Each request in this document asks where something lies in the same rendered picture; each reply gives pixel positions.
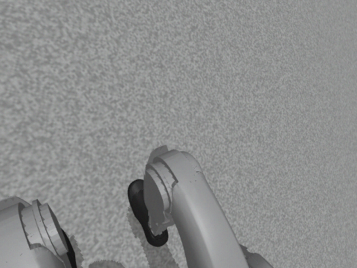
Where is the right robot hand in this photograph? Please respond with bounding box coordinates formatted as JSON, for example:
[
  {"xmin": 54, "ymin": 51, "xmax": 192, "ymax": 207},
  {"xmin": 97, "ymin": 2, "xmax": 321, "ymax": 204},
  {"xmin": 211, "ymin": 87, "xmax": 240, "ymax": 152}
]
[{"xmin": 240, "ymin": 244, "xmax": 274, "ymax": 268}]

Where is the left robot foot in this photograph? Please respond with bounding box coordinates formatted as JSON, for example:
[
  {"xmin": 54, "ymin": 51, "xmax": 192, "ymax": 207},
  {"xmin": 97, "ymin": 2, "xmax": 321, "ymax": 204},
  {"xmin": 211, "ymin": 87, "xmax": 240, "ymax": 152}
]
[{"xmin": 61, "ymin": 228, "xmax": 77, "ymax": 268}]

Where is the right robot foot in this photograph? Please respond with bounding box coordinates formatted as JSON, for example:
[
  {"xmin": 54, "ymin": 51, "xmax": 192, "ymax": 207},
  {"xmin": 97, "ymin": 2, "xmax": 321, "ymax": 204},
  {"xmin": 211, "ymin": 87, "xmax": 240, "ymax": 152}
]
[{"xmin": 128, "ymin": 179, "xmax": 168, "ymax": 247}]

